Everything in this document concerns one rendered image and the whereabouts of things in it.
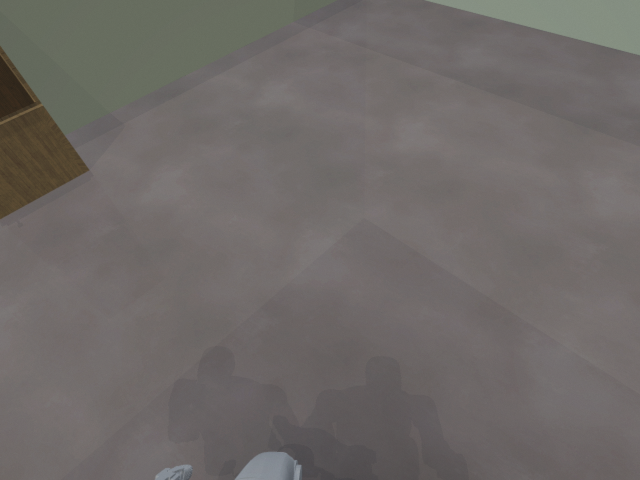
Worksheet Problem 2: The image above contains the left robot thigh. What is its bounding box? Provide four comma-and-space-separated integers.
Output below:
235, 452, 302, 480

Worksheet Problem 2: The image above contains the cupboard door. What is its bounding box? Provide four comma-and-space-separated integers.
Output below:
0, 56, 35, 118

